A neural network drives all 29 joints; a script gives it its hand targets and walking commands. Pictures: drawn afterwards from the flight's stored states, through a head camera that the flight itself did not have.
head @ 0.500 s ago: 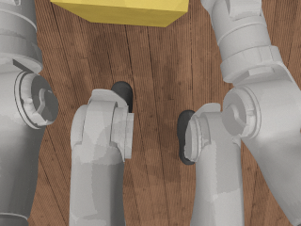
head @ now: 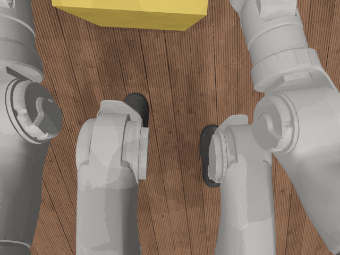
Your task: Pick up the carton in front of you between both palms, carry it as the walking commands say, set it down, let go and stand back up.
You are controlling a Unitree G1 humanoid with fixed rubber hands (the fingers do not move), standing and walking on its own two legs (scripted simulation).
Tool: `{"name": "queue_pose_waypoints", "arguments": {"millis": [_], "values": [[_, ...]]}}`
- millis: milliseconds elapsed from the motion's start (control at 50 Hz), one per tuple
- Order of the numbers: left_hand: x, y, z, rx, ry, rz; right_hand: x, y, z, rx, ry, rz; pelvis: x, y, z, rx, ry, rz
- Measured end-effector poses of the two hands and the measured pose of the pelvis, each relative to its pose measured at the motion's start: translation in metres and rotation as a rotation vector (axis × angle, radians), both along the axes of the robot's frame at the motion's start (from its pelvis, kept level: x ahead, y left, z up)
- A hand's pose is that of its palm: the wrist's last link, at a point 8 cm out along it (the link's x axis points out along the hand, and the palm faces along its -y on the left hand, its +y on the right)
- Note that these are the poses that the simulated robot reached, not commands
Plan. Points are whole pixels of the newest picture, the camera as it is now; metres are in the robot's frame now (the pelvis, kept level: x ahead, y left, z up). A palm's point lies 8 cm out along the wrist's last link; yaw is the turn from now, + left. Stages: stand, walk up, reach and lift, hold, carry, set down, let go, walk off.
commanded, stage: set down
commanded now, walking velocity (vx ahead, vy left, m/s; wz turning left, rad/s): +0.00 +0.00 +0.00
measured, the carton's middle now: out of the picture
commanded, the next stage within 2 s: let go in 1.40 s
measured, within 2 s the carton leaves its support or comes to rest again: neither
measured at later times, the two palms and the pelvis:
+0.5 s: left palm out of the picture +0.53 +0.36 -0.15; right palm out of the picture +0.59 -0.01 -0.15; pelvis +0.01 +0.01 +0.01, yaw +1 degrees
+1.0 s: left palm out of the picture +0.53 +0.38 +0.01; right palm out of the picture +0.60 +0.00 +0.02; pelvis +0.01 +0.02 +0.12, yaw +1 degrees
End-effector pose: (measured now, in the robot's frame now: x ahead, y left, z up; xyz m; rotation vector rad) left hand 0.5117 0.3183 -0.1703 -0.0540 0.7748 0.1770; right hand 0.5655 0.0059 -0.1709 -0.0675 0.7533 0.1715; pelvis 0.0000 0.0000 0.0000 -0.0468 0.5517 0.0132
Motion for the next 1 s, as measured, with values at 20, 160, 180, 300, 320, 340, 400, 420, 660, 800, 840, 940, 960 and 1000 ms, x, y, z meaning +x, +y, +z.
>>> {"name": "queue_pose_waypoints", "arguments": {"millis": [20,160,180,300,320,340,400,420,660,800,840,940,960,1000], "values": [[0.0,0.0,0.0,0.0,0.0,0.0,0.0,0.0,0.0,-0.002,0.0,0.002,0.0,0.0,0.0,0.0,-0.001,0.001],[-0.007,0.005,-0.013,0.013,0.031,0.034,0.005,-0.003,-0.003,-0.049,-0.007,0.019,0.004,0.002,0.003,-0.01,0.006,0.01],[-0.01,0.009,-0.016,0.025,0.043,0.051,0.007,-0.006,-0.004,-0.057,-0.006,0.011,0.005,0.003,0.003,-0.011,0.011,0.012],[-0.011,0.036,-0.021,0.086,0.036,0.129,0.017,-0.024,-0.009,-0.078,-0.011,-0.03,0.009,0.008,0.005,-0.014,0.037,0.011],[-0.009,0.038,-0.02,0.089,0.025,0.133,0.018,-0.026,-0.009,-0.078,-0.017,-0.032,0.009,0.008,0.005,-0.013,0.04,0.01],[-0.005,0.04,-0.017,0.09,0.012,0.134,0.019,-0.027,-0.009,-0.077,-0.023,-0.032,0.009,0.009,0.005,-0.013,0.042,0.009],[0.005,0.042,-0.008,0.088,-0.027,0.131,0.02,-0.027,-0.006,-0.072,-0.049,-0.032,0.009,0.01,0.004,-0.011,0.044,0.009],[0.009,0.042,-0.004,0.087,-0.041,0.128,0.021,-0.025,-0.003,-0.07,-0.061,-0.031,0.009,0.01,0.005,-0.011,0.044,0.01],[0.013,0.052,0.088,0.08,-0.12,0.131,0.028,-0.002,0.092,-0.091,-0.134,-0.053,-0.001,0.004,0.046,-0.033,0.069,0.054],[0.013,0.054,0.138,0.079,-0.108,0.107,0.032,-0.005,0.144,-0.093,-0.112,-0.082,0.002,0.007,0.08,-0.052,0.135,0.066],[0.015,0.053,0.148,0.079,-0.108,0.103,0.032,-0.006,0.155,-0.094,-0.114,-0.086,0.004,0.008,0.089,-0.056,0.151,0.066],[0.019,0.054,0.168,0.085,-0.114,0.104,0.035,-0.009,0.176,-0.099,-0.126,-0.09,0.01,0.013,0.11,-0.061,0.187,0.066],[0.019,0.055,0.173,0.087,-0.115,0.105,0.035,-0.009,0.18,-0.1,-0.128,-0.09,0.012,0.014,0.115,-0.061,0.194,0.066],[0.02,0.057,0.183,0.092,-0.117,0.109,0.035,-0.009,0.189,-0.101,-0.133,-0.088,0.014,0.016,0.124,-0.062,0.206,0.069]]}}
